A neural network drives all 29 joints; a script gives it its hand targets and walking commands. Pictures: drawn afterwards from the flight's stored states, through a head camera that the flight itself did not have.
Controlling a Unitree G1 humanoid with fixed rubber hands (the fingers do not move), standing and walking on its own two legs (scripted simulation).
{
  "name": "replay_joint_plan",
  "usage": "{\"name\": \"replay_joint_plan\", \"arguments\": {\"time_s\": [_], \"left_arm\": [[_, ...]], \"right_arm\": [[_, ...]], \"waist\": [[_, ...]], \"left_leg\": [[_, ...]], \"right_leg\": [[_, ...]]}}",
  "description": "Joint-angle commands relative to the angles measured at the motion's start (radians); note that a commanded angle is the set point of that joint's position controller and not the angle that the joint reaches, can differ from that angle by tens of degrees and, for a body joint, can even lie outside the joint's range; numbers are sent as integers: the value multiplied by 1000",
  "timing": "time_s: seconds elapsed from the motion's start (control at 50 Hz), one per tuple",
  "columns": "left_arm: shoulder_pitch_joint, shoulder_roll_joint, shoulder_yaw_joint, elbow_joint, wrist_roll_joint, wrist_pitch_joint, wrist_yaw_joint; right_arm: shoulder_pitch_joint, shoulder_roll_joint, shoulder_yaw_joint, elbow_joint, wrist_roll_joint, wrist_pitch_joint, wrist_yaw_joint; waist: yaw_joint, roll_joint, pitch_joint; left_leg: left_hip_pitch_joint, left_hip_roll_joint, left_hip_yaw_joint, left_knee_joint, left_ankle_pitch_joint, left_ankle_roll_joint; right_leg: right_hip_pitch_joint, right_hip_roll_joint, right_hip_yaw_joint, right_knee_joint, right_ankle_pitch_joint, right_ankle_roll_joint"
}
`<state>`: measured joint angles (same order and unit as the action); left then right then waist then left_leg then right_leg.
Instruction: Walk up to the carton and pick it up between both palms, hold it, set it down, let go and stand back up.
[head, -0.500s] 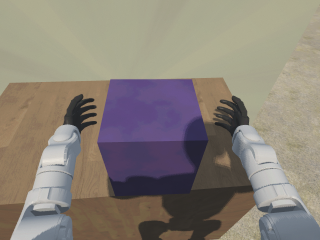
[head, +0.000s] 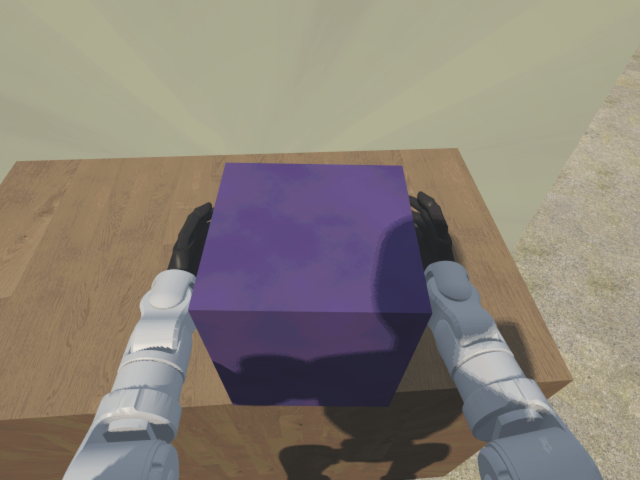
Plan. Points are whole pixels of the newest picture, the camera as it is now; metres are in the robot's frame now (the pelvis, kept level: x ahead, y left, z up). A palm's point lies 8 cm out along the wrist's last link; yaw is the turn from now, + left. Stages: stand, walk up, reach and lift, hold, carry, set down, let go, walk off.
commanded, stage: reach and lift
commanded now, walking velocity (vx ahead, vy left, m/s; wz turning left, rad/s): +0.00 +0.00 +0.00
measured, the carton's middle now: (312, 292) +0.35 +0.07 +0.05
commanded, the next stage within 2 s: none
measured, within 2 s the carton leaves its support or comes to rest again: leaves its support in 1.44 s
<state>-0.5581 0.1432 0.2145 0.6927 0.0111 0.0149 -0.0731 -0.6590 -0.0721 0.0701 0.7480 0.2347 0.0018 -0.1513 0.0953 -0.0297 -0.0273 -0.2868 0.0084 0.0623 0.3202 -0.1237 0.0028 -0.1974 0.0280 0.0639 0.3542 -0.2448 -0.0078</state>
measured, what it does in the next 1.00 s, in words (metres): stands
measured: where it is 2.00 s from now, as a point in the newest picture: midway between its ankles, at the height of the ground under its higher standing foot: outside the picture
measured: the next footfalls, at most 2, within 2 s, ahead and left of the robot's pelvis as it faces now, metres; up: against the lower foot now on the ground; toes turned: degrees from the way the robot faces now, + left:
none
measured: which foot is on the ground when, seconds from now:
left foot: down 0.00-1.00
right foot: down 0.00-1.00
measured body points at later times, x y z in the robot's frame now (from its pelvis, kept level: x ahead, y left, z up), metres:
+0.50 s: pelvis -0.02 +0.01 +0.00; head -0.02 +0.02 +0.45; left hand +0.36 +0.22 +0.08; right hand +0.39 -0.09 +0.09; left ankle +0.02 +0.12 -0.75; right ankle -0.05 -0.11 -0.75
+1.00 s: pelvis -0.02 +0.01 +0.00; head -0.01 +0.02 +0.45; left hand +0.36 +0.22 +0.08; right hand +0.40 -0.09 +0.09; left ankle +0.02 +0.12 -0.75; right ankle -0.05 -0.11 -0.75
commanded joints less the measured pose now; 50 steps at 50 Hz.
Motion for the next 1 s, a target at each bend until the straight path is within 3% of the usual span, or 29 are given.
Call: {"name": "replay_joint_plan", "arguments": {"time_s": [0.0, 0.04, 0.08, 0.1, 0.12, 0.14, 0.16, 0.22, 0.26, 0.3, 0.36, 0.38, 0.42, 0.44, 0.46, 0.48, 0.52, 0.56, 0.6, 0.62, 0.64, 0.66, 0.7, 0.72, 0.76, 0.84, 0.86, 0.9, 0.98], "left_arm": [[-403, -341, -144, -278, 105, -42, -44], [-508, -477, -178, -201, 135, -16, -78], [-449, -506, -173, -184, 156, -3, -96], [-458, -540, -170, -196, 158, 2, -101], [-483, -547, -172, -166, 175, 11, -108], [-568, -606, -204, -167, 169, 14, -108], [-491, -617, -191, -175, 177, 9, -107], [-544, -637, -184, -137, 172, -2, -104], [-552, -658, -187, -162, 181, -9, -92], [-626, -664, -205, -137, 183, -12, -87], [-700, -661, -185, -114, 181, -39, -71], [-735, -673, -189, -83, 183, -36, -67], [-648, -672, -153, -45, 203, -37, -69], [-725, -665, -142, -28, 203, -33, -71], [-688, -674, -134, -34, 220, -32, -61], [-701, -689, -149, -27, 218, -35, -62], [-624, -693, -118, -51, 235, -40, -56], [-638, -695, -118, -49, 231, -40, -57], [-667, -690, -111, -21, 234, -25, -61], [-653, -679, -101, 12, 230, -24, -75], [-629, -690, -108, -33, 235, -24, -71], [-692, -700, -140, -67, 214, -34, -67], [-628, -700, -119, -38, 233, -37, -78], [-608, -715, -141, -59, 227, -41, -77], [-634, -738, -174, -119, 204, -50, -69], [-655, -748, -185, -110, 211, -41, -66], [-612, -740, -169, -114, 224, -39, -69], [-702, -733, -181, -79, 207, -52, -73], [-666, -736, -170, -114, 226, -43, -62]], "right_arm": [[-301, 414, 153, -213, -246, -89, 51], [-388, 544, 128, -120, -302, -76, 71], [-341, 591, 167, -106, -282, -71, 92], [-340, 618, 159, -99, -290, -67, 97], [-337, 633, 160, -55, -276, -66, 100], [-434, 695, 158, -55, -273, -66, 114], [-378, 693, 155, -79, -261, -76, 120], [-416, 719, 129, -54, -265, -89, 124], [-417, 719, 113, -58, -276, -103, 134], [-512, 701, 78, -57, -294, -109, 142], [-556, 732, 54, -39, -317, -113, 156], [-593, 703, 25, -6, -325, -111, 165], [-525, 732, 21, 3, -346, -111, 168], [-607, 727, 12, 1, -341, -109, 174], [-584, 717, -10, 13, -343, -115, 181], [-586, 724, -5, 31, -345, -121, 182], [-532, 721, 20, 9, -331, -130, 188], [-538, 742, 29, 5, -332, -135, 184], [-570, 729, 12, 8, -335, -133, 174], [-545, 753, 40, 13, -350, -126, 166], [-534, 760, 62, -4, -331, -130, 167], [-585, 759, 60, -15, -316, -141, 165], [-538, 795, 99, -20, -313, -141, 155], [-502, 799, 118, -28, -304, -143, 150], [-511, 818, 151, -54, -277, -149, 149], [-518, 786, 104, -21, -306, -146, 148], [-469, 807, 140, -19, -294, -139, 147], [-532, 806, 119, 3, -304, -136, 142], [-498, 808, 134, 6, -299, -130, 145]], "waist": [[-19, 29, -621], [-47, 7, -527], [-12, -2, -449], [-26, -17, -440], [-22, 12, -422], [-22, 20, -447], [-6, 13, -442], [-11, 3, -438], [-2, 34, -462], [-13, 27, -457], [1, 14, -461], [2, 40, -462], [8, -8, -393], [17, -5, -386], [27, 27, -372], [11, 7, -385], [41, -11, -416], [42, -20, -438], [13, -12, -414], [17, -45, -378], [30, -46, -408], [17, -23, -465], [44, -35, -468], [29, -32, -472], [30, -13, -502], [0, -10, -511], [27, -15, -478], [-7, -8, -494], [24, -8, -449]], "left_leg": [[423, -2, 1, 79, 489, -10], [405, -1, 11, 50, 403, -6], [404, 1, 14, 44, 385, 2], [413, 8, 9, 40, 387, 5], [405, 4, 18, 45, 391, -1], [399, 10, 21, 42, 365, -2], [436, 11, 17, 46, 382, 1], [436, 17, 11, 54, 393, 2], [444, 19, 14, 51, 399, -3], [429, 26, 8, 33, 302, 1], [394, 19, 25, 32, 246, 9], [381, 24, 13, 15, 216, 4], [381, 25, 15, 3, 181, 17], [359, 20, 30, 1, 136, 18], [357, 30, 8, -5, 135, 11], [364, 26, 12, -2, 145, 13], [396, 24, 19, 4, 209, 15], [413, 23, 30, 12, 275, 13], [408, 19, 27, 23, 272, 17], [377, 12, 30, 21, 254, 26], [406, 16, 30, 24, 304, 17], [416, 13, 27, 31, 306, 18], [388, 6, 29, 46, 325, 20], [407, 7, 18, 50, 363, 14], [429, 13, 15, 56, 410, 7], [444, 19, 14, 55, 390, 7], [442, 12, 21, 51, 409, 7], [415, 8, 13, 50, 355, 11], [431, 15, 7, 52, 372, 10]], "right_leg": [[64, -44, -47, -11, 645, 78], [41, -44, -52, -39, 479, 64], [70, -55, -41, -58, 476, 61], [50, -47, -44, -62, 440, 58], [58, -49, -39, -60, 414, 55], [35, -34, -46, -63, 328, 42], [36, -37, -43, -69, 370, 51], [32, -29, -48, -86, 281, 33], [40, -28, -52, -87, 267, 25], [-2, -15, -63, -96, 136, 14], [-15, -21, -55, -103, 86, 13], [-24, -15, -67, -102, 37, 1], [-2, -23, -53, -125, 15, 7], [-19, -27, -52, -120, -27, 10], [-13, -23, -55, -107, -16, 2], [9, -18, -57, -109, 3, 3], [29, -13, -64, -119, 40, 5], [32, -11, -66, -115, 114, 14], [27, -20, -65, -111, 150, 26], [42, -36, -47, -110, 215, 42], [61, -26, -59, -100, 242, 37], [52, -30, -57, -100, 258, 39], [96, -41, -44, -84, 361, 50], [99, -34, -49, -76, 418, 51], [104, -26, -47, -77, 408, 37], [67, -20, -65, -79, 365, 37], [100, -28, -55, -88, 396, 37], [68, -31, -58, -84, 346, 44], [71, -31, -52, -89, 339, 34]]}}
